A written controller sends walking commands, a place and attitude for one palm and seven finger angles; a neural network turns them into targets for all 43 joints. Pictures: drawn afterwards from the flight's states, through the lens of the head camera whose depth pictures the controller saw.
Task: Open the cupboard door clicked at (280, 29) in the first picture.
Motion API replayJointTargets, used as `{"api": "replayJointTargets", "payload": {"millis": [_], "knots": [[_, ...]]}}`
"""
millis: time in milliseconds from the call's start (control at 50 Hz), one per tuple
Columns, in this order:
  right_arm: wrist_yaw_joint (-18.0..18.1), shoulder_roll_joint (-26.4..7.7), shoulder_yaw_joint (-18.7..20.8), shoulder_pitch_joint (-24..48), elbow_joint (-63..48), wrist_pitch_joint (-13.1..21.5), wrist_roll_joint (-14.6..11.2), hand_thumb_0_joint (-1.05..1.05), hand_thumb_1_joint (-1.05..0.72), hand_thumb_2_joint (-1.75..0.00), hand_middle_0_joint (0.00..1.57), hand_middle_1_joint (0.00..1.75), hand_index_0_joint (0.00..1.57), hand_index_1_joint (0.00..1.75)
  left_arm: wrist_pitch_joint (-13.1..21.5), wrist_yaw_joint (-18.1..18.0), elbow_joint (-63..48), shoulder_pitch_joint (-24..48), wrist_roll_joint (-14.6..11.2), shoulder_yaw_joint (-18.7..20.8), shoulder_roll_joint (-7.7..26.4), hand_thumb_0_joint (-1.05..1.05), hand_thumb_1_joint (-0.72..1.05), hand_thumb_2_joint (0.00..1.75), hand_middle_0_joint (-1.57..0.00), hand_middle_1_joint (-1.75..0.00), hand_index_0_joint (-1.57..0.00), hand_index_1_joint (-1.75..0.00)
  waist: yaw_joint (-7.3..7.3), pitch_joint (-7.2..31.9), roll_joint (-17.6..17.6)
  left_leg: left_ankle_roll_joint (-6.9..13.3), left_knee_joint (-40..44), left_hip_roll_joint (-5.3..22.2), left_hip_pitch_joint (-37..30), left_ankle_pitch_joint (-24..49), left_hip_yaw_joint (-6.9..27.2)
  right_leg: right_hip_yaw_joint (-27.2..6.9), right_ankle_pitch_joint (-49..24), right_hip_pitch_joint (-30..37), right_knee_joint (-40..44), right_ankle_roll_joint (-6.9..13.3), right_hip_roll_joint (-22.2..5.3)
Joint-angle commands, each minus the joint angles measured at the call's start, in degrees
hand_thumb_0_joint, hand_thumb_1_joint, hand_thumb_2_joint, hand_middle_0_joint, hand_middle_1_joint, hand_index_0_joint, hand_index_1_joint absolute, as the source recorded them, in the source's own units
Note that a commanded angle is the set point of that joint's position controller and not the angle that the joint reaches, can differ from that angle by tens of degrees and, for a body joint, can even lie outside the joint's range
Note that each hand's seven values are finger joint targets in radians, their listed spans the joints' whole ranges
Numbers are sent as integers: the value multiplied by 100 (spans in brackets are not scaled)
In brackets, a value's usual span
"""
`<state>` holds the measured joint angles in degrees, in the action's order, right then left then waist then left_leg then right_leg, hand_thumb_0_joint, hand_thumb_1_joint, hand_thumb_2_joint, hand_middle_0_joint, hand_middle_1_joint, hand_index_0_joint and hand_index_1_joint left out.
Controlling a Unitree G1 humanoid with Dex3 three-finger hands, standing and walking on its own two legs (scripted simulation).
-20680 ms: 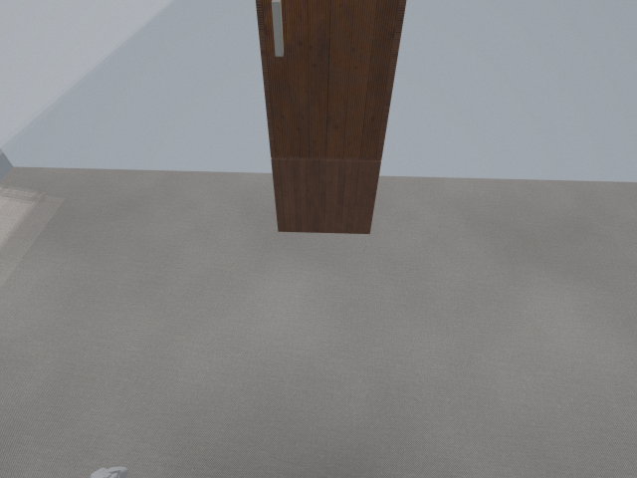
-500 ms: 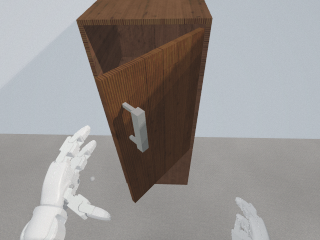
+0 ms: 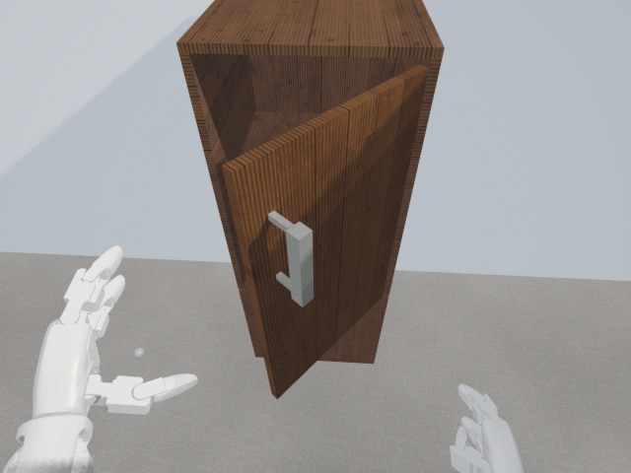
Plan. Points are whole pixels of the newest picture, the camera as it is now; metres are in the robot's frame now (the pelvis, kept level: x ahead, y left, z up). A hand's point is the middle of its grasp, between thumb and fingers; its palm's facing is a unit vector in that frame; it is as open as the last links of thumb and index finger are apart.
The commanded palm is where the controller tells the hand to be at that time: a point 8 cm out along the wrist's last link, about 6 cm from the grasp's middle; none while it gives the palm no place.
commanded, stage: draw the hand back to the body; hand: left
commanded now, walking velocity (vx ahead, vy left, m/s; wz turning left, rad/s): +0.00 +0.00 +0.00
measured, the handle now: (290, 259) +0.36 +0.08 +0.10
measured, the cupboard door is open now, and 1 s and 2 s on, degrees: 49 49 49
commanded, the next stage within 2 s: step back with the hand held close in 0.82 s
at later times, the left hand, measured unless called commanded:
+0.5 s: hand (87, 310) +0.22 +0.26 +0.15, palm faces +0.45 -0.80 -0.39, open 8.4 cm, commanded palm +0.17 +0.30 +0.17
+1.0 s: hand (102, 307) +0.22 +0.25 +0.15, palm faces +0.43 -0.81 -0.40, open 7.4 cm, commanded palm +0.17 +0.29 +0.18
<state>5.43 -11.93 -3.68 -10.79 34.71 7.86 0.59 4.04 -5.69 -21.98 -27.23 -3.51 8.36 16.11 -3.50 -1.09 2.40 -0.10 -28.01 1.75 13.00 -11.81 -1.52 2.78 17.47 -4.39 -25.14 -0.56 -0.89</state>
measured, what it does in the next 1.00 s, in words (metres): stands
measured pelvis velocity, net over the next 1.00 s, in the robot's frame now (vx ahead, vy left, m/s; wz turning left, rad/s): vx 0.02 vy -0.01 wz -0.02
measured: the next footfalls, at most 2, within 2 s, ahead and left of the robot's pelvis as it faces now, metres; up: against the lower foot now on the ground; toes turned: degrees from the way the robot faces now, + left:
none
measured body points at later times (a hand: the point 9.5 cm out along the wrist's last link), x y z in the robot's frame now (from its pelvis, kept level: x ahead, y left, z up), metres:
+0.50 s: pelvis +0.02 +0.00 +0.01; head +0.01 -0.02 +0.45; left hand +0.19 +0.30 +0.17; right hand +0.21 -0.22 -0.08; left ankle +0.04 +0.12 -0.74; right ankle -0.04 -0.12 -0.74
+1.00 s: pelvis +0.02 -0.01 +0.01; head +0.02 -0.03 +0.46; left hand +0.19 +0.29 +0.18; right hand +0.21 -0.24 -0.08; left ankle +0.04 +0.12 -0.74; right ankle -0.04 -0.12 -0.74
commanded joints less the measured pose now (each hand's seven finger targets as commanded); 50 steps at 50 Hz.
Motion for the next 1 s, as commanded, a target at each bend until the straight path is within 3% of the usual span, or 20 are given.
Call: {"api": "replayJointTargets", "payload": {"millis": [0, 60, 200, 280, 320, 420, 460, 540, 660, 800, 900, 920, 940, 960, 980], "knots": [[54, -639, 322, 811, -868, 225, 23, 0, -90, -90, 20, 30, 20, 30, 480, -172, -1280, 472, 81, 737, 901, 0, 17, 58, -17, -30, -17, -30, 11, 468, -23, 109, 637, -35, -1099, 601, 63, -45, -819, -532, 783, 126, 149], [21, -639, 348, 784, -837, 168, 23, 0, -90, -90, 20, 30, 20, 30, 509, -189, -1376, 459, 93, 816, 894, 0, 27, 63, -18, -30, -18, -30, 20, 519, 195, 79, 680, -32, -1167, 839, 45, -23, -1058, -411, 736, 134, 153], [-28, -666, 423, 791, -791, 60, 6, 0, -90, -90, 20, 30, 20, 30, 504, -218, -1249, 297, 72, 1283, 1154, 0, 51, 74, -19, -30, -19, -30, -41, 492, -13, 78, 681, -17, -1180, 1193, 7, -16, -1400, -285, 762, 125, 172], [-39, -658, 450, 776, -763, 8, -12, 0, -90, -90, 20, 30, 20, 30, 503, -215, -1246, 439, 36, 1450, 1214, 0, 65, 80, -19, -30, -19, -30, -16, 468, 150, 77, 654, -12, -1217, 1282, -40, -36, -1516, -330, 764, 111, 154], [-26, -657, 465, 789, -756, -26, -23, 0, -90, -90, 20, 30, 20, 30, 486, -216, -1100, 440, 2, 1559, 1250, 0, 73, 82, -19, -30, -19, -30, -22, 403, -3, 95, 645, -23, -1186, 1277, -81, -46, -1596, -312, 804, 94, 147], [-10, -665, 498, 786, -712, -60, -26, 0, -90, -90, 20, 30, 20, 30, 487, -226, -1020, 630, -23, 1804, 1393, 0, 90, 90, -20, -30, -20, -30, -33, 485, 103, 115, 605, -37, -1265, 1447, -126, -65, -1821, -248, 818, 88, 136], [-26, -681, 505, 793, -728, -70, -32, 0, -90, -90, 20, 30, 20, 30, 463, -192, -1014, 677, -26, 1596, 1217, 0, 90, 90, -20, -30, -20, -30, 0, 464, 155, 122, 614, -40, -1323, 1441, -138, -65, -1796, -304, 836, 74, 144], [-21, -701, 532, 803, -742, -67, -17, 0, -90, -90, 20, 30, 20, 30, 463, -194, -1007, 677, -28, 1634, 1296, 0, 90, 90, -20, -30, -20, -30, -25, 490, -102, 150, 625, -53, -1305, 1398, -145, -75, -1839, -266, 855, 56, 138], [-13, -669, 521, 806, -721, -48, -14, 0, -90, -90, 20, 30, 20, 30, 499, -210, -1192, 682, -15, 1741, 1397, 0, 90, 90, -20, -30, -20, -30, -45, 602, 217, 128, 586, -77, -1360, 1536, -147, -86, -1965, -195, 838, 79, 134], [7, -661, 521, 819, -707, -87, -20, 0, -90, -90, 20, 30, 20, 30, 461, -174, -900, 671, -52, 1704, 1321, 0, 90, 90, -20, -30, -20, -30, -22, 338, -5, 144, 608, -72, -1289, 1369, -185, -100, -1887, -289, 954, 50, 131], [10, -671, 538, 819, -698, -60, -10, 0, -90, -90, 20, 30, 20, 30, 506, -177, -1024, 723, -32, 1705, 1370, 0, 90, 90, -20, -30, -20, -30, -27, 502, 43, 154, 597, -77, -1375, 1409, -191, -119, -1946, -227, 939, 50, 122], [-4, -648, 527, 896, -826, 14, -15, 0, -90, -90, 20, 30, 20, 30, 614, -193, -1910, 956, -42, 1794, 1549, 0, 90, 90, -20, -30, -20, -30, -76, 803, 252, 159, 539, -96, -1477, 1510, -145, -143, -2069, -139, 897, 52, 112], [-1, -762, 494, 787, -949, -124, -60, 0, -90, -90, 20, 30, 20, 30, 773, -216, -1951, 995, -28, 2513, 2276, 0, 90, 90, -20, -30, -20, -30, 185, 196, 117, 232, 243, 25, -1134, 1412, -162, -431, -2616, -852, 1117, 26, -141], [-13, -664, 492, 811, -804, -259, -32, 0, -90, -90, 20, 30, 20, 30, 729, -149, -1391, 317, -15, 2182, 1790, 0, 90, 90, -20, -30, -20, -30, 203, 260, -216, 220, 139, 31, -1003, 1429, -131, -378, -2938, -783, 1003, 7, -250], [-31, -704, 536, 780, -900, -344, -45, 0, -90, -90, 20, 30, 20, 30, 687, -100, -1268, 92, -4, 1997, 1580, 0, 90, 90, -20, -30, -20, -30, 221, 320, -359, 193, 96, 41, -929, 1459, -165, -362, -3084, -774, 912, -20, -282]]}}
